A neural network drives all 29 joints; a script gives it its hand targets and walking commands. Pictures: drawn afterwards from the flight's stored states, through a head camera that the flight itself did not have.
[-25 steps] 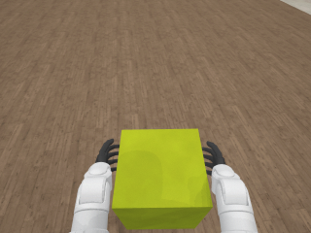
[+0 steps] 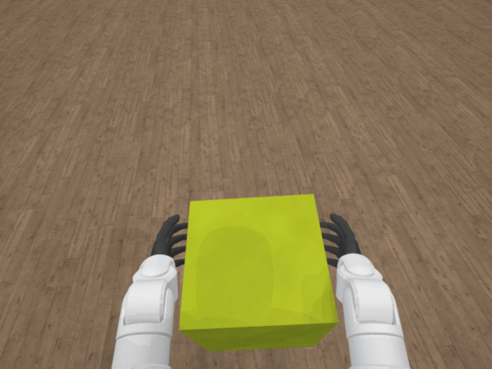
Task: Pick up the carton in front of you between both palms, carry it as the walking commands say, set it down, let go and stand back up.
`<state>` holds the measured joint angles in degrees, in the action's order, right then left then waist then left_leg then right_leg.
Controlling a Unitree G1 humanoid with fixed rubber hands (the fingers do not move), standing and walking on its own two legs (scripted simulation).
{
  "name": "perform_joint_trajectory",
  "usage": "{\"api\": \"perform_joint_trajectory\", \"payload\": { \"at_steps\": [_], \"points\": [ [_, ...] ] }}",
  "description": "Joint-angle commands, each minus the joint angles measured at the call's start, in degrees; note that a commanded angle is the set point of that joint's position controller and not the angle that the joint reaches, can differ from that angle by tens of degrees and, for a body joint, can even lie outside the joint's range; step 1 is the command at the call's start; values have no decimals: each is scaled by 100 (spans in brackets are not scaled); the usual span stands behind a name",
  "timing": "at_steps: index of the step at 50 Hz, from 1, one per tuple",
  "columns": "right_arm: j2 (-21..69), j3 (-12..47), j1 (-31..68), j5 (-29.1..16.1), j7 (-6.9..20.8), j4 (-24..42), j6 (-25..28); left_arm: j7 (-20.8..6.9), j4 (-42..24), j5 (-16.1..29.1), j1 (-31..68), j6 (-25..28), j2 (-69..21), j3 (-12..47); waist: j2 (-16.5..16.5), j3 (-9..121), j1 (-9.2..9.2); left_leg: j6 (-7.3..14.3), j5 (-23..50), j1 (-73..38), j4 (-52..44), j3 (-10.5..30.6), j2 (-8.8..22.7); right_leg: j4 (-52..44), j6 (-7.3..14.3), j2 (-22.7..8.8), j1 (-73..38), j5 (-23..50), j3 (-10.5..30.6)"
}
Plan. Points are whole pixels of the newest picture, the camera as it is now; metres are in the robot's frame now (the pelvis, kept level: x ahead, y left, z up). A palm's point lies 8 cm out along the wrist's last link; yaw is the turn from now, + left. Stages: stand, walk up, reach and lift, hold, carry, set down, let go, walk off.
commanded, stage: carry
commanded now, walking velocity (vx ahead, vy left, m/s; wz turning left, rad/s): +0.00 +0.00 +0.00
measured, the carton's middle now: (256, 279) +0.30 +0.00 -0.05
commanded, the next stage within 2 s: hold in 1.30 s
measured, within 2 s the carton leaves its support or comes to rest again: neither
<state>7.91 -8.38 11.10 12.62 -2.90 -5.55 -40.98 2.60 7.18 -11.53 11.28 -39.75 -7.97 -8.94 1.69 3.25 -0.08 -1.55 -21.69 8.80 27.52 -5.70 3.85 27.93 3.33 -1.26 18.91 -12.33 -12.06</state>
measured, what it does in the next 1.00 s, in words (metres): stands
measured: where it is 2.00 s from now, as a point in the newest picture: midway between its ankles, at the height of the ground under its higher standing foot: outside the picture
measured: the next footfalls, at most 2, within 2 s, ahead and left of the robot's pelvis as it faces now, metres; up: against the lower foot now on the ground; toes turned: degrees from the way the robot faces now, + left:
none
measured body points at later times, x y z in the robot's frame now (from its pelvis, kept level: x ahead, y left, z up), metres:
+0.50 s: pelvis +0.00 +0.01 -0.01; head -0.01 +0.01 +0.44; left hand +0.30 +0.16 +0.02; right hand +0.30 -0.14 +0.02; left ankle -0.08 +0.12 -0.74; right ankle +0.03 -0.09 -0.74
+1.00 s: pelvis -0.04 +0.01 +0.00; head -0.06 +0.01 +0.45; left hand +0.26 +0.16 +0.03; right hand +0.26 -0.14 +0.03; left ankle -0.08 +0.12 -0.74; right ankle +0.03 -0.09 -0.74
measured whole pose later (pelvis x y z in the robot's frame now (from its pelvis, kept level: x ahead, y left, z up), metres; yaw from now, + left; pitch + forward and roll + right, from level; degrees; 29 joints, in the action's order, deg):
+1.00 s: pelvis -0.04 +0.01 +0.00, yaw +0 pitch +1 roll +0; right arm 8.3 -9.8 13.1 14.5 -2.1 -10.6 -42.2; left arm 2.0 11.0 -13.9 12.8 -41.7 -8.3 -10.4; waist 0.1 5.2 -0.1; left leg -0.1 -19.7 11.3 29.7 -7.4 2.5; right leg 28.7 2.6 -3.1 21.0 -9.3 -10.3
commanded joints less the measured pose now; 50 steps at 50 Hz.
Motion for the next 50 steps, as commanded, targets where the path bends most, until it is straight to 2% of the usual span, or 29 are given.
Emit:
{"api": "perform_joint_trajectory", "payload": {
  "at_steps": [1,5,8,12,23,33,42,50],
  "points": [
    [4821,3274,2211,-1380,1363,134,126,-1329,-152,1299,2054,41,-4969,3242,-95,2027,2,59,3461,-208,166,287,545,457,64,-857,-1485,3786,724],
    [4869,3043,2285,-1278,1384,-49,109,-1345,-79,1190,2185,13,-4946,3114,-18,1873,10,64,3843,-174,232,277,539,611,17,-770,-1213,3587,684],
    [5011,3106,2466,-1334,1404,33,142,-1368,-167,1253,2370,41,-5082,3176,-7,1858,19,83,3878,-196,229,274,557,624,-24,-733,-1126,3203,694],
    [5041,3133,2472,-1364,1403,89,154,-1376,-207,1290,2398,46,-5129,3227,-20,1930,22,118,3766,-233,258,259,546,639,-23,-756,-1110,3099,738],
    [5055,3176,2559,-1377,1390,102,134,-1370,-179,1299,2454,41,-5110,3235,-149,1803,14,192,2596,-66,44,275,516,361,-29,-825,-1122,2666,860],
    [5143,3020,2758,-1311,1439,-154,117,-1414,61,1200,2608,25,-5174,3041,-149,1441,5,257,1270,315,-308,353,475,-38,-56,-821,-969,1591,941],
    [5250,2993,2835,-1306,1473,-228,109,-1464,120,1218,2736,18,-5283,3029,-186,1376,-2,297,709,492,-437,394,459,-254,-84,-817,-873,1023,984],
    [5248,3025,2840,-1325,1468,-146,106,-1476,59,1232,2722,12,-5278,3046,-168,1458,-5,315,682,547,-395,411,441,-291,-81,-833,-865,933,1016]
  ]
}}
